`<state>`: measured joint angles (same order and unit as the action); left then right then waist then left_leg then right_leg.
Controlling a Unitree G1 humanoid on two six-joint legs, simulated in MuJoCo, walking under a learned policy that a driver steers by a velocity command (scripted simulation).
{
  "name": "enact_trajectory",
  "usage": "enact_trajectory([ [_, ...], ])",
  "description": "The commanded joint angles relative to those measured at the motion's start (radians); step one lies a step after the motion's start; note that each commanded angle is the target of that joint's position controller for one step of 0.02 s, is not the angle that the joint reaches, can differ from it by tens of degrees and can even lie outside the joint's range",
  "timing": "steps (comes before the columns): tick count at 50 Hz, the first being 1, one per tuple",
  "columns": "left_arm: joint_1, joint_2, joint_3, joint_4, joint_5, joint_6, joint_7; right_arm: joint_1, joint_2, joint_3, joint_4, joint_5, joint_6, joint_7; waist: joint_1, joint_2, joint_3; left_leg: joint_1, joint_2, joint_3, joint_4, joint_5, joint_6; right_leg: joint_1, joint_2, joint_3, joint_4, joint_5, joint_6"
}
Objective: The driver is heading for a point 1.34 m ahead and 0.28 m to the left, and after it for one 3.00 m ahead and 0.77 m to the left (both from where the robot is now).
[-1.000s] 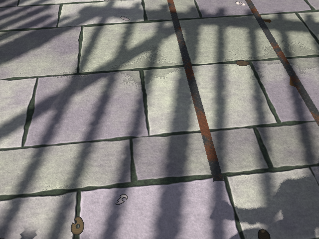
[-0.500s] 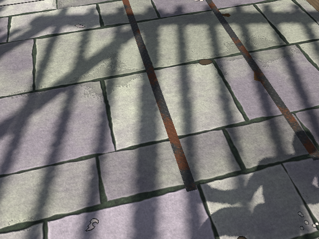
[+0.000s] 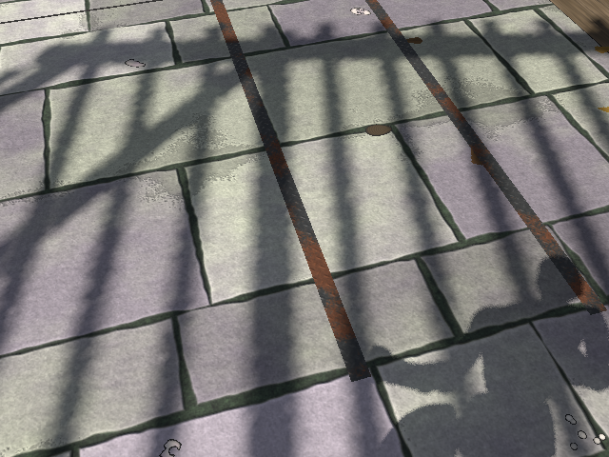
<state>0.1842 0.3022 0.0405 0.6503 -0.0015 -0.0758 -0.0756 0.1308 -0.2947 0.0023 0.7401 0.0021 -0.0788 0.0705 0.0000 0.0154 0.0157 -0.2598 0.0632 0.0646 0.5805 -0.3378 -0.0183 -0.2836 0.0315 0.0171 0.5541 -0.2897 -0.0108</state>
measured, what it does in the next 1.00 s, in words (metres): steps on the spot: right foot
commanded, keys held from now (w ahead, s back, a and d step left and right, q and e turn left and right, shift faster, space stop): no key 0.18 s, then w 0.18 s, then s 0.40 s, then w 0.24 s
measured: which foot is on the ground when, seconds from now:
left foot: down 0.00-1.00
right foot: down 0.00-0.64, up 0.66-0.74, down 0.76-0.98, up 1.00-1.00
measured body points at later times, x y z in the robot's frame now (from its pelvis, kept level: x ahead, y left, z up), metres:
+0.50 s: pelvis +0.05 +0.00 -0.01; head +0.07 -0.01 +0.44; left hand +0.20 +0.26 -0.09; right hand +0.20 -0.26 -0.11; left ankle -0.02 +0.13 -0.72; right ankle +0.00 -0.11 -0.73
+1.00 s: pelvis +0.07 +0.00 +0.00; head +0.09 -0.01 +0.45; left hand +0.16 +0.27 -0.11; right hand +0.11 -0.27 -0.13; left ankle +0.00 +0.10 -0.73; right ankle +0.08 -0.11 -0.73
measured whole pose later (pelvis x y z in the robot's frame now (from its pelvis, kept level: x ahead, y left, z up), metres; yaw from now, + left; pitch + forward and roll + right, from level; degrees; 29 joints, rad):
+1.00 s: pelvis +0.07 +0.00 +0.00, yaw +2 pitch -1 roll +1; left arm 0.27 0.27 0.04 0.76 0.04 -0.01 -0.02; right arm 0.35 -0.28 -0.03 0.86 -0.04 -0.07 0.03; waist -0.02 0.00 0.05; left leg -0.08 -0.02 0.05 0.46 -0.36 0.06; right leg -0.27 0.00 -0.01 0.59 -0.35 -0.05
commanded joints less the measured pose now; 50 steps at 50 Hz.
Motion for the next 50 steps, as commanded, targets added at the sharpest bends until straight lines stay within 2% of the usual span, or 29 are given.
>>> enact_trajectory([
  [1, -0.020, 0.123, 0.033, -0.074, -0.001, -0.014, 0.005, -0.015, -0.130, -0.032, -0.066, 0.000, -0.011, -0.004, -0.010, 0.005, -0.086, 0.057, 0.033, -0.046, -0.073, 0.264, 0.031, 0.024, -0.046, 0.054, -0.069, 0.246, -0.017],
  [9, -0.003, 0.135, 0.030, -0.065, -0.001, -0.011, 0.010, -0.029, -0.142, -0.036, -0.073, -0.003, -0.008, -0.008, -0.007, 0.001, -0.082, 0.072, 0.023, -0.046, -0.079, 0.267, 0.030, 0.031, -0.050, 0.047, -0.072, 0.244, -0.012],
  [11, 0.042, 0.160, 0.040, -0.052, 0.007, -0.002, 0.019, 0.013, -0.164, -0.046, -0.062, -0.012, 0.001, -0.017, -0.005, 0.000, -0.042, 0.046, 0.015, -0.048, -0.113, 0.028, 0.053, 0.018, -0.045, 0.050, -0.102, 0.011, -0.038],
  [12, 0.059, 0.190, 0.054, -0.051, 0.025, 0.000, 0.031, 0.029, -0.194, -0.061, -0.060, -0.030, 0.003, -0.029, -0.004, 0.002, -0.007, 0.017, 0.011, -0.054, -0.124, -0.151, 0.089, -0.003, -0.039, 0.053, -0.104, -0.178, -0.072],
  [14, 0.050, 0.153, 0.045, -0.068, 0.041, -0.010, 0.052, 0.028, -0.166, -0.057, -0.070, -0.046, -0.007, -0.049, -0.004, 0.005, 0.047, -0.015, 0.034, -0.103, -0.161, -0.281, 0.158, -0.044, -0.056, 0.093, -0.116, -0.322, -0.131],
  [18, 0.022, 0.094, 0.022, -0.094, 0.029, -0.030, 0.072, 0.040, -0.127, -0.047, -0.086, -0.031, -0.037, -0.076, -0.013, 0.033, 0.016, 0.097, 0.084, -0.186, -0.191, -0.145, 0.226, -0.063, -0.050, 0.066, -0.049, -0.201, -0.155],
  [20, -0.007, 0.082, 0.020, -0.109, 0.019, -0.037, 0.064, 0.046, -0.155, -0.052, -0.092, -0.008, -0.038, -0.078, -0.017, 0.072, -0.033, 0.195, 0.149, -0.241, -0.161, 0.232, 0.246, -0.093, -0.017, -0.032, 0.089, 0.082, -0.079],
  [21, 0.012, 0.061, 0.013, -0.097, 0.013, -0.041, 0.048, -0.001, -0.123, -0.034, -0.114, 0.016, -0.036, -0.070, 0.015, 0.009, -0.058, 0.163, 0.140, -0.206, -0.087, 0.426, 0.196, -0.028, -0.056, -0.013, 0.047, 0.239, -0.037],
  [22, 0.046, 0.076, 0.008, -0.085, -0.005, -0.044, 0.043, -0.057, -0.133, -0.034, -0.138, 0.017, -0.033, -0.056, 0.036, -0.040, -0.104, 0.101, 0.056, -0.101, 0.018, 0.573, 0.108, 0.093, -0.066, 0.020, 0.004, 0.501, -0.028],
  [24, 0.056, 0.191, 0.026, -0.085, -0.028, -0.054, 0.044, 0.024, -0.152, -0.039, -0.120, -0.025, -0.033, -0.031, -0.002, -0.059, -0.175, -0.062, -0.011, -0.045, 0.148, 0.431, -0.028, 0.285, -0.115, 0.107, 0.111, 1.031, -0.095],
  [27, 0.091, 0.210, 0.040, -0.054, -0.016, -0.059, 0.030, 0.062, -0.130, -0.035, -0.096, -0.018, -0.037, -0.044, 0.021, -0.080, -0.107, -0.170, 0.009, -0.054, 0.211, 0.071, -0.094, 0.245, -0.250, 0.205, 0.166, 1.323, -0.180],
  [29, 0.000, 0.200, 0.036, -0.067, -0.009, -0.050, 0.026, 0.081, -0.126, -0.032, -0.064, 0.001, -0.035, -0.068, -0.012, -0.017, -0.054, -0.072, 0.008, -0.029, -0.037, 0.224, -0.099, 0.156, -0.209, 0.164, 0.175, 1.118, -0.120],
  [30, -0.007, 0.092, 0.016, -0.036, -0.019, 0.009, 0.069, 0.170, -0.060, -0.022, -0.019, 0.030, 0.038, -0.063, -0.024, -0.122, -0.156, 0.118, -0.045, 0.009, -0.142, 0.412, -0.032, 0.153, -0.125, 0.067, 0.140, 1.069, -0.063],
  [31, 0.008, 0.097, 0.011, -0.046, -0.020, 0.037, 0.085, 0.184, -0.122, -0.039, -0.005, 0.032, 0.081, -0.066, -0.018, -0.058, -0.100, 0.288, -0.013, -0.013, -0.088, 0.790, 0.003, -0.001, -0.065, 0.016, 0.184, 0.792, -0.014],
  [32, 0.004, 0.075, 0.006, -0.043, -0.019, 0.056, 0.089, 0.170, -0.145, -0.049, -0.007, 0.028, 0.108, -0.071, -0.034, 0.093, -0.077, 0.471, 0.100, -0.106, -0.037, 1.264, 0.085, -0.237, -0.005, -0.033, 0.267, 0.177, 0.017],
  [33, 0.005, 0.027, -0.013, -0.031, -0.021, 0.076, 0.084, 0.129, -0.108, -0.038, -0.021, 0.020, 0.119, -0.071, -0.043, 0.151, -0.036, 0.469, 0.213, -0.183, -0.052, 1.477, 0.161, -0.309, -0.018, -0.007, 0.177, -0.316, 0.029],
  [35, 0.008, 0.016, -0.015, -0.015, -0.023, 0.087, 0.079, 0.062, -0.144, -0.056, -0.018, 0.002, 0.134, -0.087, -0.027, 0.131, -0.011, 0.325, 0.175, -0.143, -0.060, 1.275, 0.133, -0.140, -0.029, -0.027, 0.018, -0.162, 0.024],
  [37, 0.061, 0.050, 0.002, 0.011, -0.003, 0.096, 0.080, -0.003, -0.153, -0.066, -0.026, 0.018, 0.136, -0.092, 0.020, 0.154, -0.055, 0.192, 0.078, -0.077, -0.022, 0.955, 0.067, 0.067, -0.008, -0.064, -0.127, 0.229, 0.006],
  [38, 0.078, 0.103, 0.014, 0.016, 0.020, 0.101, 0.077, 0.024, -0.129, -0.065, -0.026, 0.015, 0.131, -0.087, 0.010, 0.073, -0.090, 0.069, 0.021, -0.037, 0.020, 0.702, 0.038, 0.204, -0.068, -0.005, -0.059, 0.601, -0.025],
  [39, 0.110, 0.125, 0.008, 0.004, 0.030, 0.098, 0.073, 0.045, -0.064, -0.050, -0.021, 0.018, 0.133, -0.082, 0.035, -0.083, -0.150, 0.010, -0.085, 0.015, 0.104, 0.068, 0.006, 0.259, -0.234, 0.157, -0.103, 0.996, -0.112],
  [40, 0.133, 0.110, -0.007, 0.023, 0.022, 0.096, 0.073, 0.103, -0.016, -0.039, 0.005, 0.024, 0.159, -0.081, 0.029, -0.213, -0.192, 0.081, -0.096, -0.084, 0.160, -0.280, 0.009, 0.193, -0.329, 0.240, -0.132, 1.020, -0.228],
  [41, 0.105, 0.142, 0.015, 0.033, 0.002, 0.033, 0.022, 0.159, -0.074, -0.054, -0.021, -0.061, 0.121, -0.047, -0.034, -0.335, -0.055, 0.035, -0.021, -0.102, 0.253, -0.370, -0.072, 0.093, -0.298, 0.255, -0.231, 0.271, -0.241],
  [42, 0.051, 0.131, 0.022, 0.041, -0.011, 0.004, 0.001, 0.178, -0.120, -0.072, 0.034, -0.082, 0.086, -0.040, -0.043, -0.173, -0.013, 0.034, -0.031, -0.072, 0.188, -0.281, -0.064, 0.028, -0.259, 0.240, -0.268, -0.181, -0.191],
  [43, 0.005, 0.156, 0.036, 0.034, -0.017, -0.002, 0.000, 0.225, -0.106, -0.072, 0.062, -0.073, 0.066, -0.044, -0.058, -0.140, 0.030, 0.044, -0.047, -0.019, 0.064, -0.210, -0.074, -0.027, -0.236, 0.257, -0.309, -0.448, -0.144],
  [45, 0.008, 0.205, 0.059, 0.052, 0.013, 0.022, 0.031, 0.200, -0.074, -0.056, 0.071, -0.057, 0.042, -0.061, -0.031, -0.123, 0.068, 0.143, -0.093, 0.037, -0.063, -0.103, -0.036, -0.086, -0.242, 0.289, -0.346, -0.505, -0.144],
  [47, -0.016, 0.136, 0.036, 0.028, 0.031, 0.047, 0.057, 0.198, -0.056, -0.049, 0.055, -0.045, 0.007, -0.041, -0.037, -0.122, 0.030, 0.218, -0.084, 0.011, -0.171, -0.079, 0.057, -0.075, -0.247, 0.307, -0.317, -0.480, -0.162],
  [48, -0.067, 0.099, 0.028, -0.006, 0.038, 0.045, 0.061, 0.245, -0.076, -0.054, 0.068, -0.042, -0.014, -0.038, -0.060, -0.109, 0.060, 0.194, -0.026, -0.068, -0.214, -0.134, 0.141, -0.091, -0.214, 0.241, -0.252, -0.432, -0.137],
  [49, -0.125, 0.045, 0.015, -0.041, 0.042, 0.039, 0.068, 0.312, -0.094, -0.057, 0.094, -0.037, -0.032, -0.041, -0.096, -0.011, 0.076, 0.252, 0.074, -0.228, -0.317, -0.258, 0.253, -0.197, -0.142, 0.144, -0.100, -0.317, -0.092],
  [50, -0.170, 0.010, 0.004, -0.050, 0.065, 0.035, 0.073, 0.335, -0.136, -0.071, 0.092, -0.049, -0.044, -0.053, -0.135, 0.096, 0.115, 0.370, 0.229, -0.465, -0.439, -0.313, 0.371, -0.371, -0.052, 0.040, 0.099, -0.173, -0.047],
])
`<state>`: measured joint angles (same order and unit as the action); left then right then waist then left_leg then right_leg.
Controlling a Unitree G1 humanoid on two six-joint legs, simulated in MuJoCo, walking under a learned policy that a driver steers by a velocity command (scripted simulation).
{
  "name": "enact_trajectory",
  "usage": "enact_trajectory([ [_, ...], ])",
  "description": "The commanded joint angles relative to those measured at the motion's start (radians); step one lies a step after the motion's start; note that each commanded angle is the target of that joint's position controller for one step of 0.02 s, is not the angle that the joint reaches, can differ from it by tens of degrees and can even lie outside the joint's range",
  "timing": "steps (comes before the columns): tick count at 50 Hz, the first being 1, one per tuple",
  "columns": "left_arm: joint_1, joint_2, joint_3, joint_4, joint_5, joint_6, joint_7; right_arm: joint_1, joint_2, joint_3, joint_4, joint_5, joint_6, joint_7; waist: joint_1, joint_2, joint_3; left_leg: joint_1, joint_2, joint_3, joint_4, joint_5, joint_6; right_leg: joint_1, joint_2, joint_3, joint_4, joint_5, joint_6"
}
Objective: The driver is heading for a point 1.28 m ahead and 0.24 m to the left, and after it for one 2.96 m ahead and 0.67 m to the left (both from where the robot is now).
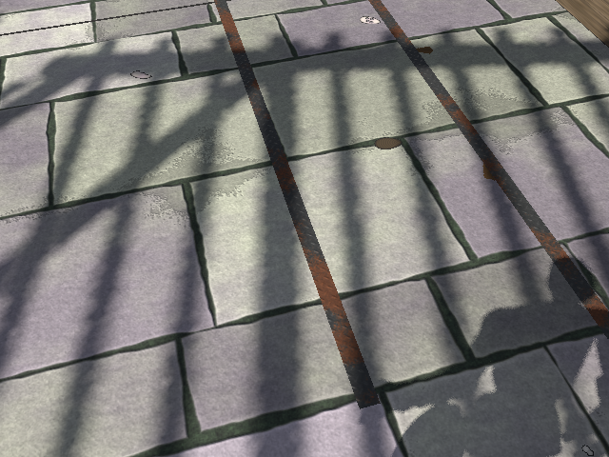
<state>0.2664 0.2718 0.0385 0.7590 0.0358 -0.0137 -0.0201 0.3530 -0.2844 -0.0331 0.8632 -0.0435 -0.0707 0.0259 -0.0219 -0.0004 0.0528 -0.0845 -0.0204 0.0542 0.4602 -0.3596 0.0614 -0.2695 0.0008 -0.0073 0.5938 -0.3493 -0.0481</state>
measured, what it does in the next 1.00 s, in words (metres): goes down: right foot, then left foot 0.14 m lower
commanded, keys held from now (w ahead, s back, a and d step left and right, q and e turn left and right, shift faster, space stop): w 0.68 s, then no key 0.32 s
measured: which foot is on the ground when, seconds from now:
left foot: down 0.00-0.26, up 0.28-0.64, down 0.66-1.00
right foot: up 0.00-0.24, down 0.26-0.66, up 0.68-1.00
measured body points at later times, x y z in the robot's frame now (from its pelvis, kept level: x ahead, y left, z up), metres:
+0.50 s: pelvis +0.20 -0.03 -0.03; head +0.21 -0.03 +0.42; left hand +0.16 +0.19 -0.17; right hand +0.38 -0.26 -0.12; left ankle +0.36 +0.11 -0.71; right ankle +0.08 -0.14 -0.73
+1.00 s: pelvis +0.45 -0.01 -0.14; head +0.47 -0.02 +0.31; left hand +0.63 +0.22 -0.24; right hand +0.47 -0.27 -0.28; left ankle +0.45 +0.08 -0.87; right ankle +0.58 -0.16 -0.85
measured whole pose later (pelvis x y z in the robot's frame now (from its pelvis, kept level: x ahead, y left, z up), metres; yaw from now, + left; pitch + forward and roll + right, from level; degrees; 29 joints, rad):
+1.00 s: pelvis +0.45 -0.01 -0.14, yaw -1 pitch +2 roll +3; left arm 0.11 0.21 0.03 0.80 0.00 -0.04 0.03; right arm 0.31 -0.22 -0.03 0.95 0.00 -0.06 0.00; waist -0.05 -0.04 -0.01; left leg -0.24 -0.08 0.03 0.42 -0.21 0.05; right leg -0.57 -0.06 0.09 0.65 -0.03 0.04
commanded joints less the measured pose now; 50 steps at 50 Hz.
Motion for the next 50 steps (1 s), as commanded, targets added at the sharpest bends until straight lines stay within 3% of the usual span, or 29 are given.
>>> enact_trajectory([
  [1, -0.250, 0.031, 0.003, -0.152, 0.053, -0.041, 0.021, 0.102, -0.132, -0.029, -0.054, -0.008, -0.054, -0.023, -0.125, 0.137, 0.109, 0.228, 0.410, -0.531, -0.408, -0.269, 0.325, -0.484, -0.028, 0.065, 0.218, -0.157, -0.013],
  [4, -0.152, 0.068, 0.029, -0.112, 0.053, -0.069, 0.022, 0.076, -0.030, 0.013, -0.073, -0.025, -0.050, -0.044, -0.056, 0.079, 0.083, 0.236, 0.333, -0.373, -0.406, -0.087, 0.230, -0.459, -0.039, 0.079, 0.365, -0.105, -0.035],
  [8, -0.227, -0.017, 0.006, -0.133, 0.036, -0.062, -0.029, 0.120, -0.094, 0.002, -0.058, -0.008, -0.036, -0.029, -0.059, 0.097, 0.092, 0.025, 0.220, -0.127, -0.384, 0.127, 0.155, -0.152, -0.010, -0.068, 0.174, -0.044, 0.002],
  [9, -0.189, -0.028, 0.002, -0.129, 0.034, -0.066, -0.035, 0.118, -0.105, -0.001, -0.055, -0.040, -0.031, -0.023, -0.032, 0.125, 0.089, -0.036, 0.235, -0.121, -0.342, 0.204, 0.142, -0.075, -0.022, -0.024, 0.225, 0.084, -0.006],
  [13, 0.322, 0.102, 0.056, 0.019, 0.048, -0.107, -0.041, -0.048, -0.195, -0.039, -0.104, -0.076, -0.041, 0.016, 0.221, -0.023, -0.033, -0.456, 0.089, 0.026, 0.362, 0.528, 0.108, 0.536, 0.100, -0.153, 0.077, 0.231, -0.042],
  [14, 0.486, 0.153, 0.059, 0.056, 0.071, -0.111, -0.012, 0.063, -0.044, -0.008, -0.085, -0.103, -0.043, 0.049, 0.215, -0.234, -0.187, -0.593, -0.019, 0.043, 0.852, -0.065, 0.034, 0.710, -0.108, 0.152, 0.009, 0.403, -0.248],
  [15, 0.568, 0.147, 0.026, 0.039, 0.072, -0.119, -0.013, 0.007, 0.070, 0.023, -0.157, -0.060, -0.066, 0.066, 0.215, -0.125, -0.239, -0.729, -0.116, -0.169, 1.034, -0.308, 0.048, 0.696, -0.334, 0.573, -0.161, 0.473, -0.402],
  [16, 0.429, 0.140, 0.028, 0.048, 0.055, -0.147, -0.017, -0.157, 0.058, 0.017, -0.240, -0.018, -0.073, 0.063, 0.172, -0.126, 0.055, -0.943, -0.033, -0.231, 1.024, -0.222, 0.058, 0.468, -0.423, 0.657, -0.243, 0.215, -0.384],
  [17, 0.267, 0.056, -0.002, 0.041, 0.019, -0.144, -0.024, -0.184, -0.019, -0.005, -0.229, -0.031, -0.063, 0.034, 0.107, -0.061, 0.124, -0.939, 0.054, -0.232, 1.011, -0.104, 0.057, 0.287, -0.419, 0.634, -0.260, -0.025, -0.345],
  [18, 0.168, -0.013, -0.030, 0.015, 0.019, -0.132, -0.027, -0.146, -0.046, -0.012, -0.210, -0.058, -0.051, 0.017, 0.056, -0.018, 0.079, -0.879, 0.082, -0.227, 0.951, -0.036, 0.055, 0.174, -0.380, 0.557, -0.269, -0.059, -0.328],
  [19, 0.082, -0.047, -0.049, 0.005, 0.040, -0.121, -0.026, -0.119, -0.008, 0.005, -0.196, -0.073, -0.030, 0.016, 0.004, 0.007, 0.092, -0.803, 0.123, -0.227, 0.837, 0.053, 0.054, 0.038, -0.332, 0.437, -0.271, -0.031, -0.294],
  [21, -0.015, -0.053, -0.053, -0.015, 0.052, -0.118, 0.000, -0.104, 0.051, 0.037, -0.194, -0.096, -0.003, 0.028, -0.031, -0.023, 0.055, -0.638, 0.135, -0.173, 0.653, 0.251, 0.045, -0.126, -0.217, 0.276, -0.273, 0.014, -0.229],
  [22, -0.017, -0.066, -0.062, -0.016, 0.063, -0.141, 0.029, -0.096, 0.040, 0.040, -0.178, -0.098, -0.011, 0.038, -0.013, -0.003, 0.026, -0.578, 0.139, -0.166, 0.466, 0.555, 0.029, -0.145, -0.127, 0.164, -0.210, 0.044, -0.181],
  [25, 0.147, 0.060, -0.034, 0.052, 0.065, -0.150, 0.022, -0.215, 0.031, 0.052, -0.205, -0.032, 0.009, 0.054, 0.057, -0.024, 0.031, -0.258, 0.075, -0.043, 0.191, 0.870, -0.033, -0.352, -0.041, 0.051, -0.147, -0.079, -0.145],
  [26, 0.166, 0.116, 0.004, 0.094, -0.137, -0.123, 0.065, -0.298, -0.035, 0.009, -0.247, 0.113, -0.008, 0.027, 0.034, -0.010, 0.074, -0.227, 0.028, -0.060, 0.142, 0.851, -0.035, -0.373, -0.076, 0.119, -0.115, -0.011, -0.132],
  [27, 0.203, 0.112, -0.005, 0.112, -0.140, -0.109, 0.076, -0.324, -0.033, 0.017, -0.255, 0.129, -0.014, 0.020, 0.049, -0.005, 0.066, -0.258, 0.033, -0.073, 0.104, 0.818, -0.039, -0.290, -0.097, 0.124, -0.057, -0.010, -0.121],
  [30, 0.279, 0.066, 0.003, 0.142, -0.085, -0.059, 0.079, -0.339, -0.013, 0.018, -0.234, 0.082, -0.015, 0.040, 0.097, -0.016, 0.050, -0.376, 0.087, -0.107, -0.082, 0.833, -0.021, 0.028, -0.119, 0.145, 0.136, -0.017, -0.086],
  [31, 0.271, 0.057, 0.005, 0.147, -0.070, -0.043, 0.076, -0.271, -0.011, 0.011, -0.201, 0.076, -0.015, 0.047, 0.064, -0.009, 0.023, -0.334, 0.101, -0.108, -0.115, 0.814, -0.010, 0.085, -0.118, 0.149, 0.246, 0.057, -0.084],
  [33, 0.222, 0.057, 0.012, 0.145, -0.056, -0.034, 0.049, 0.106, -0.071, -0.034, -0.077, 0.056, -0.016, 0.036, -0.128, 0.057, -0.127, 0.102, 0.082, -0.031, -0.117, 0.744, 0.043, -0.056, -0.041, 0.071, 0.714, 0.272, -0.049],
  [34, 0.326, -0.044, 0.000, 0.167, -0.052, -0.054, 0.024, 0.234, -0.088, -0.033, -0.024, 0.033, -0.017, 0.038, -0.115, 0.230, -0.266, 0.505, 0.223, -0.149, 0.167, 1.012, 0.119, -0.420, 0.082, 0.072, 1.190, -0.404, -0.005],
  [35, 0.428, -0.020, -0.014, 0.140, -0.085, -0.083, 0.013, 0.234, -0.124, -0.039, -0.028, 0.036, -0.008, 0.030, -0.080, 0.306, -0.371, 0.624, 0.345, -0.382, 0.266, 1.095, 0.215, -0.613, 0.073, 0.219, 1.308, -0.440, 0.003],
  [36, 0.372, 0.024, -0.014, 0.093, -0.113, -0.103, 0.011, 0.229, -0.191, -0.068, -0.026, 0.053, 0.011, 0.021, -0.095, 0.302, -0.438, 0.630, 0.458, -0.603, 0.104, 0.697, 0.344, -0.739, 0.052, 0.226, 1.359, -0.402, 0.032],
  [37, 0.235, 0.023, -0.019, 0.025, -0.133, -0.104, 0.030, 0.144, -0.217, -0.080, -0.005, 0.053, 0.018, 0.007, -0.054, 0.167, -0.357, 0.494, 0.493, -0.758, -0.107, 0.182, 0.368, -0.856, -0.009, 0.118, 1.332, -0.248, 0.047],
  [38, 0.098, 0.078, 0.000, 0.012, -0.106, -0.096, 0.061, -0.017, -0.111, -0.045, -0.076, 0.037, 0.001, -0.011, -0.029, -0.009, -0.258, 0.266, 0.491, -0.718, -0.182, 0.147, 0.318, -0.802, -0.063, 0.128, 1.137, -0.036, 0.036],
  [40, 0.110, 0.057, 0.005, 0.044, -0.044, -0.038, 0.078, -0.176, -0.057, -0.014, -0.075, 0.032, -0.027, -0.008, 0.087, -0.057, -0.067, -0.240, 0.407, -0.546, -0.194, 0.454, 0.272, -0.518, -0.121, 0.144, 0.915, 0.034, 0.079],
  [42, 0.134, 0.004, 0.003, 0.053, -0.027, -0.028, 0.076, -0.209, -0.047, -0.011, -0.052, 0.017, -0.027, -0.006, 0.113, 0.046, -0.039, -0.421, 0.234, -0.265, -0.206, 0.615, 0.203, -0.309, -0.125, 0.109, 0.578, 0.103, 0.108],
  [44, 0.053, -0.009, 0.001, 0.032, -0.024, -0.042, 0.069, -0.179, -0.065, -0.015, -0.033, 0.011, -0.028, -0.025, 0.088, 0.094, -0.084, -0.443, 0.165, -0.127, -0.194, 0.803, 0.171, -0.145, -0.102, 0.077, 0.306, 0.252, 0.110],
  [46, 0.017, -0.023, -0.003, 0.037, -0.035, -0.043, 0.059, -0.119, -0.087, -0.025, -0.003, 0.029, -0.017, -0.034, 0.057, 0.092, -0.151, -0.329, 0.184, -0.127, -0.178, 0.794, 0.172, -0.092, -0.064, 0.071, 0.162, 0.358, 0.111],
  [50, -0.084, 0.016, 0.015, 0.013, -0.026, -0.025, 0.050, -0.105, -0.067, -0.027, 0.036, 0.055, 0.008, -0.035, 0.041, 0.067, -0.143, -0.234, 0.198, -0.169, -0.130, 0.524, 0.127, -0.035, -0.038, 0.069, -0.039, 0.372, 0.060],
])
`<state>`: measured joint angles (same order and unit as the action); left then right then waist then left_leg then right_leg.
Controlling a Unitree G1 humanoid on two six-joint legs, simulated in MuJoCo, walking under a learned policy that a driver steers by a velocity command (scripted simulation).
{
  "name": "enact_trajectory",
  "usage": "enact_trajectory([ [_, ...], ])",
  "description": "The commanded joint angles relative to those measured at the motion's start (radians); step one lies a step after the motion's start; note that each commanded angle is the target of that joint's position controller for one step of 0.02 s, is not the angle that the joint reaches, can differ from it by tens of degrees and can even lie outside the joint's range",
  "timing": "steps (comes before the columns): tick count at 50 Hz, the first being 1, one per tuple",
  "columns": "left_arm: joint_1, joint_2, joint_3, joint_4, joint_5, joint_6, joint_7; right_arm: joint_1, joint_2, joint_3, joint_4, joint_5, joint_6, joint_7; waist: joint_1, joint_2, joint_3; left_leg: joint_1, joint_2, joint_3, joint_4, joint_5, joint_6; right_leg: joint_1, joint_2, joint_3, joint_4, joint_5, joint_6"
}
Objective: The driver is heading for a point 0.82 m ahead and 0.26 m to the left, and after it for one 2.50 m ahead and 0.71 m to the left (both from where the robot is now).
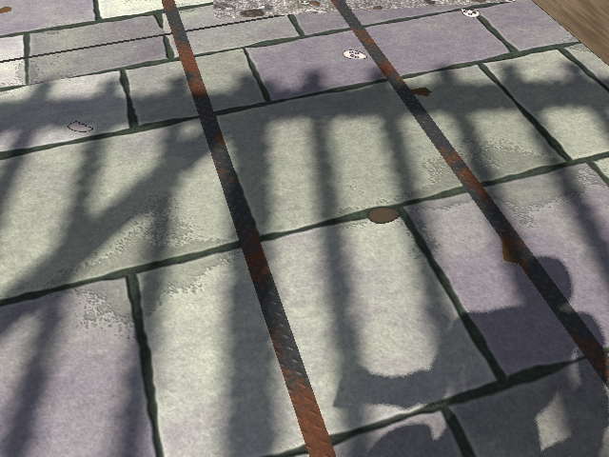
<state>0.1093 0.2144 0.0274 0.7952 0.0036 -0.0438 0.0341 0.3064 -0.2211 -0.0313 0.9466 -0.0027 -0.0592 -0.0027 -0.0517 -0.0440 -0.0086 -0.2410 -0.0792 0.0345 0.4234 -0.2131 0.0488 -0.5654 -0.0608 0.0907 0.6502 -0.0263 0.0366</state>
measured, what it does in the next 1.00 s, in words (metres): steps on the spot, turning left: right foot, then left foot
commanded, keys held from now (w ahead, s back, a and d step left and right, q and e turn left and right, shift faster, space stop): no key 0.20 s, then q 0.68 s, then no key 0.12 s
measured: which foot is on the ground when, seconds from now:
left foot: down 0.00-0.34, up 0.36-0.56, down 0.58-1.00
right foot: up 0.00-0.02, down 0.04-0.56, up 0.58-1.00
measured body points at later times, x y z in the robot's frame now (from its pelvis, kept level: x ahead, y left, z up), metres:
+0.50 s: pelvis +0.04 -0.02 -0.01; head +0.07 +0.00 +0.44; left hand +0.16 +0.26 -0.13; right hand +0.15 -0.29 -0.13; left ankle +0.00 +0.09 -0.70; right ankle +0.12 -0.14 -0.74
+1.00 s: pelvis +0.03 +0.02 +0.01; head +0.05 +0.06 +0.46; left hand +0.09 +0.34 -0.11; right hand +0.23 -0.21 -0.09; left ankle +0.01 +0.09 -0.74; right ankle +0.13 -0.13 -0.70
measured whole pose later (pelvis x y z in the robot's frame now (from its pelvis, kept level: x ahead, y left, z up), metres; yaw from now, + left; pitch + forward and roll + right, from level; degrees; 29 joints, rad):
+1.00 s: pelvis +0.03 +0.02 +0.01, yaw +22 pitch +1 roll -2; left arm 0.03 0.30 0.10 0.87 -0.01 -0.01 0.04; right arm 0.21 -0.27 -0.07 0.79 0.00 0.03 -0.05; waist -0.03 -0.02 0.03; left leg -0.24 -0.11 -0.17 0.43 -0.19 0.08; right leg -0.44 0.00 0.11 0.75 -0.27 0.08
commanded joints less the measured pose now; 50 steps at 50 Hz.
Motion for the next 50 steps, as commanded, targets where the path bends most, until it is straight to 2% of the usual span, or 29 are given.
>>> enact_trajectory([
  [1, 0.075, 0.087, 0.034, -0.018, 0.015, 0.007, -0.005, -0.049, -0.110, -0.025, -0.041, 0.016, 0.002, -0.007, 0.073, 0.101, -0.078, -0.076, 0.230, -0.151, -0.058, 0.275, 0.111, 0.306, 0.028, -0.032, -0.151, 0.053, -0.044],
  [2, 0.093, 0.119, 0.044, -0.016, 0.022, 0.008, -0.003, -0.004, -0.079, -0.017, -0.027, 0.007, 0.004, -0.007, 0.069, 0.060, -0.085, -0.088, 0.180, -0.135, -0.007, 0.149, 0.062, 0.381, -0.017, 0.009, -0.209, 0.209, -0.066],
  [3, 0.090, 0.177, 0.058, -0.021, 0.021, 0.015, 0.001, 0.116, -0.055, -0.016, -0.005, -0.012, 0.000, -0.005, -0.002, -0.043, -0.120, -0.166, 0.102, -0.096, 0.053, -0.076, 0.012, 0.512, -0.107, 0.084, -0.171, 0.367, -0.117],
  [4, 0.078, 0.146, 0.053, -0.015, 0.011, 0.025, 0.000, 0.167, -0.025, -0.007, 0.012, -0.006, 0.005, -0.009, -0.014, -0.133, -0.145, -0.211, 0.072, -0.055, 0.085, -0.209, -0.023, 0.536, -0.155, 0.140, -0.191, 0.212, -0.189],
  [5, 0.059, 0.095, 0.046, -0.012, 0.006, 0.032, -0.006, 0.110, -0.037, -0.007, 0.000, 0.002, 0.020, -0.018, 0.008, -0.137, -0.127, -0.177, 0.084, -0.040, 0.088, -0.181, -0.038, 0.454, -0.142, 0.173, -0.238, -0.054, -0.195],
  [6, 0.017, 0.068, 0.040, -0.017, 0.006, 0.036, -0.011, 0.058, -0.057, -0.013, -0.010, 0.001, 0.037, -0.026, 0.010, -0.111, -0.084, -0.142, 0.088, -0.037, 0.075, -0.146, -0.045, 0.371, -0.111, 0.170, -0.268, -0.197, -0.173],
  [7, -0.022, 0.060, 0.035, -0.024, 0.009, 0.036, -0.013, 0.040, -0.066, -0.018, -0.008, -0.005, 0.053, -0.031, 0.005, -0.092, -0.049, -0.109, 0.092, -0.040, 0.054, -0.128, -0.049, 0.313, -0.080, 0.140, -0.278, -0.246, -0.148],
  [9, -0.045, 0.080, 0.042, -0.021, 0.008, 0.028, -0.016, 0.050, -0.072, -0.022, 0.006, -0.013, 0.066, -0.034, 0.004, -0.066, -0.023, -0.070, 0.096, -0.044, 0.028, -0.111, -0.049, 0.291, -0.036, 0.088, -0.262, -0.217, -0.112],
  [12, -0.029, 0.091, 0.049, 0.004, 0.007, 0.013, -0.008, 0.029, -0.080, -0.025, 0.022, 0.000, 0.052, -0.034, 0.024, -0.016, -0.047, -0.094, 0.101, -0.063, 0.031, -0.038, -0.046, 0.409, -0.021, 0.042, -0.177, 0.102, -0.118],
  [14, -0.012, 0.135, 0.067, 0.008, 0.001, 0.014, 0.008, -0.022, -0.106, -0.034, -0.005, 0.010, 0.051, -0.038, 0.045, -0.004, -0.097, -0.124, 0.094, -0.073, 0.091, 0.019, -0.048, 0.491, -0.056, 0.051, -0.144, 0.256, -0.154],
  [16, 0.023, 0.154, 0.077, 0.019, 0.002, 0.027, 0.024, -0.052, -0.100, -0.038, -0.031, 0.016, 0.062, -0.042, 0.054, -0.032, -0.140, -0.153, 0.084, -0.073, 0.181, 0.001, -0.059, 0.536, -0.128, 0.103, -0.158, 0.313, -0.203],
  [19, 0.037, 0.166, 0.085, 0.022, 0.005, 0.044, 0.040, -0.067, -0.091, -0.048, -0.053, 0.015, 0.091, -0.041, 0.061, -0.123, -0.149, -0.218, 0.071, -0.040, 0.409, -0.290, -0.073, 0.521, -0.279, 0.219, -0.243, 0.280, -0.288],
  [20, 0.036, 0.176, 0.089, 0.011, 0.014, 0.043, 0.042, -0.084, -0.102, -0.054, -0.062, 0.018, 0.102, -0.039, 0.081, -0.122, -0.139, -0.253, 0.086, -0.054, 0.553, -0.407, -0.076, 0.492, -0.325, 0.249, -0.283, 0.246, -0.320],
  [21, 0.017, 0.187, 0.093, 0.005, 0.014, 0.042, 0.044, -0.090, -0.097, -0.057, -0.070, 0.021, 0.112, -0.038, 0.075, -0.094, -0.122, -0.275, 0.110, -0.070, 0.617, -0.434, -0.077, 0.454, -0.337, 0.239, -0.316, 0.159, -0.324],
  [23, -0.097, 0.191, 0.097, -0.009, 0.004, 0.040, 0.043, -0.067, -0.085, -0.059, -0.069, 0.023, 0.127, -0.039, 0.025, -0.078, -0.083, -0.184, 0.140, -0.069, 0.535, -0.336, -0.069, 0.317, -0.276, 0.121, -0.354, -0.001, -0.260],
  [26, -0.165, 0.189, 0.098, -0.002, -0.015, 0.055, 0.029, 0.012, -0.092, -0.069, -0.055, 0.015, 0.129, -0.023, -0.030, -0.098, -0.085, 0.012, 0.100, 0.010, 0.314, -0.126, -0.038, 0.211, -0.205, -0.040, -0.319, -0.080, -0.188],
  [27, -0.162, 0.179, 0.096, 0.007, -0.026, 0.061, 0.026, 0.044, -0.095, -0.074, -0.047, 0.011, 0.130, -0.016, -0.043, -0.080, -0.083, 0.068, 0.073, 0.039, 0.213, -0.059, -0.017, 0.192, -0.188, -0.082, -0.267, -0.143, -0.154],
  [28, -0.135, 0.150, 0.092, 0.022, -0.036, 0.069, 0.024, 0.066, -0.103, -0.080, -0.044, 0.006, 0.132, -0.009, -0.044, -0.010, -0.062, 0.121, 0.061, 0.011, 0.113, -0.053, 0.018, 0.132, -0.152, -0.136, -0.146, -0.259, -0.100],
  [29, -0.077, 0.098, 0.080, 0.029, -0.020, 0.079, 0.016, 0.056, -0.187, -0.096, -0.074, 0.001, 0.128, -0.018, -0.013, 0.247, -0.002, 0.161, 0.248, -0.299, -0.071, 0.009, 0.106, -0.060, -0.042, -0.250, 0.138, -0.442, 0.000],
  [30, -0.165, 0.096, 0.076, -0.037, -0.007, 0.070, 0.021, 0.014, -0.301, -0.100, -0.141, -0.025, 0.107, -0.019, -0.010, 0.362, 0.016, 0.051, 0.443, -0.649, -0.189, 0.112, 0.267, -0.181, 0.074, -0.121, 0.333, -0.629, 0.032],
  [31, -0.226, 0.134, 0.084, -0.058, -0.016, 0.061, 0.028, -0.023, -0.289, -0.097, -0.156, -0.061, 0.078, -0.019, -0.015, 0.275, 0.024, -0.006, 0.435, -0.660, -0.227, -0.034, 0.298, -0.172, 0.063, -0.018, 0.454, -0.593, 0.008],
  [32, -0.198, 0.171, 0.095, -0.045, -0.019, 0.057, 0.036, -0.086, -0.266, -0.091, -0.170, -0.043, 0.058, -0.024, 0.026, 0.226, 0.045, 0.000, 0.377, -0.572, -0.213, -0.090, 0.236, -0.185, 0.045, 0.011, 0.470, -0.477, -0.009],
  [33, -0.157, 0.192, 0.106, -0.014, -0.006, 0.057, 0.044, -0.140, -0.239, -0.086, -0.183, -0.010, 0.053, -0.030, 0.049, 0.173, 0.047, 0.015, 0.329, -0.493, -0.185, -0.098, 0.167, -0.177, 0.028, 0.011, 0.464, -0.382, -0.009],
  [34, -0.130, 0.195, 0.109, 0.006, 0.008, 0.056, 0.049, -0.164, -0.214, -0.078, -0.191, 0.010, 0.052, -0.035, 0.053, 0.165, 0.031, 0.028, 0.299, -0.447, -0.165, -0.052, 0.130, -0.161, 0.025, 0.011, 0.454, -0.314, -0.002],
  [36, -0.120, 0.172, 0.106, 0.010, 0.007, 0.049, 0.039, -0.126, -0.187, -0.068, -0.189, 0.014, 0.056, -0.044, 0.049, 0.146, -0.015, 0.067, 0.269, -0.401, -0.139, 0.088, 0.116, -0.117, 0.041, 0.008, 0.462, -0.236, 0.012],
  [38, -0.129, 0.153, 0.099, 0.006, -0.001, 0.041, 0.032, -0.077, -0.184, -0.068, -0.183, 0.013, 0.059, -0.049, 0.033, 0.142, -0.041, 0.143, 0.260, -0.391, -0.121, 0.179, 0.122, -0.123, 0.050, 0.013, 0.416, -0.206, 0.022],
  [41, -0.159, 0.147, 0.095, -0.006, -0.006, 0.035, 0.026, -0.044, -0.201, -0.077, -0.185, 0.016, 0.067, -0.056, 0.015, 0.160, -0.040, 0.208, 0.255, -0.421, -0.116, 0.167, 0.125, -0.129, 0.057, 0.028, 0.298, -0.203, 0.039],
  [44, -0.173, 0.154, 0.093, -0.011, -0.011, 0.027, 0.018, -0.052, -0.219, -0.087, -0.199, 0.015, 0.075, -0.058, 0.007, 0.181, -0.026, 0.197, 0.246, -0.463, -0.121, 0.095, 0.133, -0.087, 0.066, 0.041, 0.190, -0.217, 0.048],
  [50, -0.144, 0.155, 0.082, 0.004, -0.013, 0.014, -0.004, -0.101, -0.197, -0.077, -0.211, -0.002, 0.080, -0.048, 0.006, 0.189, -0.033, 0.106, 0.237, -0.469, -0.090, 0.165, 0.172, 0.103, 0.056, 0.010, 0.071, -0.289, 0.041],
])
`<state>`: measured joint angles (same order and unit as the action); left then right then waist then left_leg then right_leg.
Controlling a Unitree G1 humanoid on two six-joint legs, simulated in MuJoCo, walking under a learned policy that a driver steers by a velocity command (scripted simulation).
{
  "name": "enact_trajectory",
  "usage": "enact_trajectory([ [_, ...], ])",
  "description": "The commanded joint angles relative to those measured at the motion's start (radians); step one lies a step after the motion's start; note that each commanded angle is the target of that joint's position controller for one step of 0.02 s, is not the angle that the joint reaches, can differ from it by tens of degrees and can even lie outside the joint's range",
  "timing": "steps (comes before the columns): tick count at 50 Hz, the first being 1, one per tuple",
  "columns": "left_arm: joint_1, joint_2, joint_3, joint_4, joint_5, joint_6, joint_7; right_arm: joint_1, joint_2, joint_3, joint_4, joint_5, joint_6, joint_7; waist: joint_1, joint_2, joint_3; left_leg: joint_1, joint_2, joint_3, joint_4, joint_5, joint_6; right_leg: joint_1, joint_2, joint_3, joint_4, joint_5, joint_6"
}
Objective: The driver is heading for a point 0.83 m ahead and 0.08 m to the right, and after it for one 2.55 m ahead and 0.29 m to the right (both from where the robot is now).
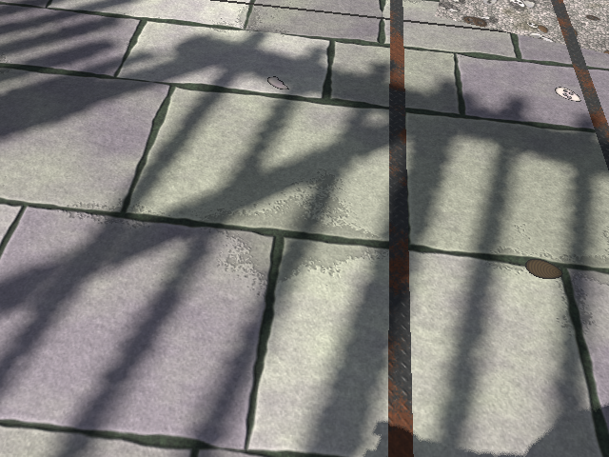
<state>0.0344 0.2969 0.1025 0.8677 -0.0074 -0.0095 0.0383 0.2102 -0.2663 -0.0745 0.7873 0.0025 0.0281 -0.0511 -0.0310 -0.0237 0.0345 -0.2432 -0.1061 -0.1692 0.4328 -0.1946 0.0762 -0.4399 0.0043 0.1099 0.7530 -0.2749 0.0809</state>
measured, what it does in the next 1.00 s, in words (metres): walks ahead: right foot, then left foot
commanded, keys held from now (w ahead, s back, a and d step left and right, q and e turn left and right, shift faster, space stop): no key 0.10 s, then w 0.90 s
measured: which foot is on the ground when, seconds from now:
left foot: down 0.00-0.14, up 0.16-0.46, down 0.48-0.98, up 1.00-1.00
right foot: up 0.00-0.10, down 0.12-0.48, up 0.50-0.94, down 0.96-1.00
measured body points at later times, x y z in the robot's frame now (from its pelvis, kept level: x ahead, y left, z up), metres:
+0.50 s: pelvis +0.10 +0.01 -0.01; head +0.11 +0.03 +0.44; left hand +0.08 +0.30 -0.15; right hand +0.26 -0.25 -0.11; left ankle +0.12 +0.12 -0.75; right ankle +0.03 -0.15 -0.74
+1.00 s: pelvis +0.35 +0.01 -0.03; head +0.39 +0.00 +0.42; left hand +0.58 +0.25 -0.11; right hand +0.30 -0.27 -0.16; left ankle +0.12 +0.12 -0.72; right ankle +0.48 -0.08 -0.75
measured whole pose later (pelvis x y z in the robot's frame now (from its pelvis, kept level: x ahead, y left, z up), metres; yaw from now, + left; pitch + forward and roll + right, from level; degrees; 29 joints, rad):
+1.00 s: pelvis +0.35 +0.01 -0.03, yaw +2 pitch +2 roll +0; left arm -0.04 0.26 0.04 0.79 -0.01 -0.10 -0.05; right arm 0.43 -0.26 -0.05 0.99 0.00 -0.05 -0.01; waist -0.07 0.00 0.05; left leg 0.04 0.00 -0.02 0.59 -0.50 0.02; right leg -0.51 0.03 -0.05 0.55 -0.07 -0.08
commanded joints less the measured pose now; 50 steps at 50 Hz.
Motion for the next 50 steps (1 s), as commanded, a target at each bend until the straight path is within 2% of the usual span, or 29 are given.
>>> enact_trajectory([
  [1, -0.057, 0.075, 0.006, -0.066, -0.003, -0.022, -0.013, -0.013, -0.149, -0.032, -0.055, -0.008, -0.006, 0.004, -0.012, 0.167, -0.084, 0.099, 0.263, -0.268, -0.087, 0.193, 0.147, 0.015, -0.006, -0.017, -0.056, -0.053, -0.009],
  [3, -0.027, 0.073, 0.002, -0.057, -0.004, -0.027, -0.023, -0.031, -0.139, -0.023, -0.055, -0.005, -0.005, 0.008, 0.003, 0.162, -0.095, 0.097, 0.257, -0.278, -0.057, 0.286, 0.142, 0.089, -0.003, -0.029, -0.145, -0.044, -0.026],
  [5, 0.034, 0.064, -0.003, -0.036, 0.004, -0.035, -0.035, -0.038, -0.127, -0.013, -0.044, 0.006, -0.003, 0.007, 0.049, 0.134, -0.095, 0.072, 0.218, -0.253, -0.021, 0.321, 0.093, 0.225, -0.011, -0.041, -0.380, 0.164, -0.060],
  [6, 0.077, 0.083, -0.002, -0.022, 0.019, -0.036, -0.039, 0.002, -0.106, -0.006, -0.029, 0.000, -0.007, 0.007, 0.050, 0.092, -0.131, 0.029, 0.180, -0.225, -0.005, 0.178, 0.049, 0.343, -0.061, -0.008, -0.414, 0.256, -0.082],
  [7, 0.121, 0.132, 0.002, -0.008, 0.030, -0.033, -0.040, 0.065, -0.071, 0.002, -0.013, -0.019, -0.012, 0.012, 0.018, -0.064, -0.162, -0.061, 0.077, -0.121, 0.123, -0.090, -0.007, 0.456, -0.187, 0.121, -0.414, 0.368, -0.139],
  [8, 0.118, 0.154, 0.004, 0.019, 0.035, -0.026, -0.037, 0.084, -0.058, 0.002, -0.028, 0.002, -0.019, 0.018, -0.018, -0.201, -0.137, -0.169, 0.002, -0.004, 0.155, -0.298, -0.039, 0.434, -0.267, 0.238, -0.441, 0.163, -0.261],
  [9, 0.111, 0.140, 0.007, 0.011, 0.017, -0.025, -0.035, 0.003, -0.105, -0.003, -0.041, 0.006, -0.029, 0.019, 0.037, -0.190, -0.081, -0.216, 0.025, 0.040, 0.215, -0.311, -0.059, 0.394, -0.294, 0.331, -0.522, -0.159, -0.310],
  [10, 0.136, 0.154, 0.014, 0.014, 0.006, -0.028, -0.028, -0.077, -0.154, -0.020, -0.058, 0.017, -0.037, 0.018, 0.080, -0.175, -0.019, -0.293, 0.040, 0.076, 0.329, -0.307, -0.075, 0.382, -0.308, 0.380, -0.576, -0.318, -0.317],
  [11, 0.157, 0.174, 0.018, 0.020, 0.000, -0.033, -0.020, -0.095, -0.164, -0.031, -0.059, 0.019, -0.040, 0.017, 0.085, -0.166, 0.017, -0.361, 0.063, 0.086, 0.431, -0.319, -0.090, 0.379, -0.320, 0.405, -0.604, -0.344, -0.322],
  [12, 0.158, 0.167, 0.016, 0.024, -0.007, -0.043, -0.015, -0.083, -0.164, -0.036, -0.058, 0.016, -0.044, 0.021, 0.074, -0.155, 0.036, -0.405, 0.092, 0.076, 0.488, -0.285, -0.095, 0.389, -0.324, 0.398, -0.611, -0.318, -0.319],
  [15, 0.172, 0.125, 0.008, 0.032, -0.019, -0.053, -0.010, -0.101, -0.086, -0.022, -0.046, 0.013, -0.072, 0.038, 0.080, -0.126, 0.027, -0.390, 0.120, 0.130, 0.392, -0.178, -0.097, 0.402, -0.246, 0.245, -0.611, -0.167, -0.271],
  [18, 0.191, 0.145, 0.014, 0.043, -0.015, -0.051, -0.014, -0.146, -0.031, -0.004, -0.050, 0.011, -0.094, 0.052, 0.092, -0.143, -0.001, -0.195, 0.101, 0.190, 0.204, -0.123, -0.094, 0.294, -0.196, 0.128, -0.589, -0.055, -0.261],
  [21, 0.203, 0.167, 0.017, 0.051, -0.031, -0.048, -0.024, -0.095, -0.065, -0.014, -0.028, 0.024, -0.097, 0.058, 0.051, -0.125, -0.009, 0.010, 0.084, 0.223, 0.064, -0.013, -0.070, 0.176, -0.210, 0.113, -0.558, -0.064, -0.261],
  [23, 0.201, 0.127, 0.001, 0.053, -0.025, -0.050, -0.030, 0.032, -0.099, -0.032, 0.018, 0.032, -0.091, 0.049, -0.014, -0.091, -0.040, 0.206, 0.081, 0.215, 0.023, -0.004, -0.043, 0.081, -0.187, 0.089, -0.468, -0.062, -0.224],
  [24, 0.183, 0.073, -0.019, 0.046, -0.013, -0.054, -0.035, 0.147, -0.136, -0.047, 0.043, 0.035, -0.090, 0.039, -0.070, -0.034, -0.082, 0.361, 0.156, 0.113, -0.006, -0.046, -0.010, -0.015, -0.133, 0.026, -0.300, -0.044, -0.176],
  [25, 0.175, -0.008, -0.043, 0.005, -0.004, -0.070, -0.037, 0.248, -0.256, -0.075, 0.055, 0.019, -0.089, 0.032, -0.089, 0.249, -0.151, 0.523, 0.389, -0.253, -0.128, -0.233, 0.102, -0.223, -0.016, -0.128, 0.067, -0.124, -0.102],
  [26, 0.137, 0.059, -0.029, -0.020, -0.020, -0.087, -0.032, 0.288, -0.257, -0.072, 0.065, 0.003, -0.102, 0.050, -0.104, 0.282, -0.145, 0.467, 0.501, -0.536, -0.241, -0.384, 0.210, -0.330, 0.002, -0.064, 0.290, -0.283, -0.105],
  [27, 0.142, 0.121, -0.011, -0.017, -0.040, -0.096, -0.036, 0.199, -0.188, -0.046, 0.045, -0.001, -0.115, 0.057, -0.057, 0.206, -0.042, 0.406, 0.480, -0.471, -0.254, -0.441, 0.197, -0.399, -0.066, -0.022, 0.387, -0.222, -0.137],
  [28, 0.154, 0.124, -0.010, -0.003, -0.043, -0.099, -0.041, 0.136, -0.140, -0.031, 0.026, -0.002, -0.122, 0.062, -0.031, 0.185, 0.006, 0.353, 0.423, -0.364, -0.267, -0.381, 0.166, -0.397, -0.099, -0.027, 0.395, -0.125, -0.157],
  [30, 0.148, 0.109, -0.007, 0.008, -0.018, -0.099, -0.043, 0.078, -0.110, -0.015, 0.017, 0.001, -0.124, 0.065, -0.001, 0.131, 0.039, 0.285, 0.365, -0.207, -0.291, -0.123, 0.126, -0.356, -0.143, -0.035, 0.322, 0.002, -0.158],
  [34, 0.096, 0.054, -0.019, -0.015, -0.001, -0.086, -0.052, 0.137, -0.111, -0.012, 0.055, 0.001, -0.119, 0.052, 0.002, 0.106, 0.020, 0.273, 0.315, -0.038, -0.299, 0.257, 0.123, -0.339, -0.131, -0.084, 0.195, 0.153, -0.109],
  [39, -0.093, 0.016, -0.044, -0.091, -0.006, -0.084, -0.064, 0.183, -0.126, -0.009, 0.095, 0.005, -0.116, 0.039, -0.035, 0.099, 0.063, 0.160, 0.270, 0.080, -0.336, 0.242, 0.108, -0.204, -0.072, -0.132, -0.133, 0.381, -0.083],
  [43, -0.175, 0.036, -0.048, -0.137, -0.013, -0.089, -0.083, 0.228, -0.134, -0.011, 0.139, 0.017, -0.116, 0.039, -0.035, 0.096, 0.091, 0.245, 0.327, 0.079, -0.313, 0.270, 0.100, -0.182, -0.052, -0.115, -0.232, 0.377, -0.121],
  [45, -0.153, 0.060, -0.042, -0.140, -0.013, -0.095, -0.092, 0.230, -0.143, -0.014, 0.148, 0.018, -0.108, 0.037, -0.008, 0.100, 0.062, 0.328, 0.354, 0.080, -0.246, 0.404, 0.086, -0.151, -0.039, -0.117, -0.256, 0.306, -0.151],
  [46, -0.113, 0.081, -0.033, -0.133, -0.011, -0.096, -0.091, 0.219, -0.157, -0.018, 0.146, 0.015, -0.102, 0.037, 0.017, 0.117, 0.023, 0.357, 0.354, 0.085, -0.182, 0.576, 0.076, -0.084, -0.012, -0.138, -0.249, 0.257, -0.166],
  [47, -0.020, 0.107, -0.018, -0.112, -0.012, -0.095, -0.087, 0.210, -0.167, -0.020, 0.146, 0.010, -0.094, 0.036, 0.068, 0.136, -0.046, 0.366, 0.341, 0.099, -0.065, 0.774, 0.065, 0.045, 0.024, -0.167, -0.243, 0.219, -0.188],
  [48, 0.149, 0.146, 0.003, -0.064, -0.013, -0.092, -0.080, 0.200, -0.153, -0.012, 0.140, 0.004, -0.085, 0.035, 0.150, 0.131, -0.150, 0.301, 0.296, 0.131, 0.136, 0.836, 0.037, 0.275, 0.029, -0.171, -0.246, 0.240, -0.220],
  [49, 0.335, 0.212, 0.019, -0.030, 0.001, -0.088, -0.070, 0.217, -0.120, 0.005, 0.117, -0.015, -0.084, 0.034, 0.199, 0.018, -0.304, 0.060, 0.236, 0.155, 0.458, 0.511, 0.009, 0.613, -0.166, 0.061, -0.209, 0.235, -0.287],
  [50, 0.383, 0.242, 0.022, -0.002, -0.001, -0.086, -0.081, 0.372, 0.026, 0.043, 0.132, -0.001, -0.103, 0.052, 0.107, -0.255, -0.459, -0.319, 0.037, 0.104, 0.799, -0.329, -0.048, 0.921, -0.389, 0.577, -0.346, -0.074, -0.452],
])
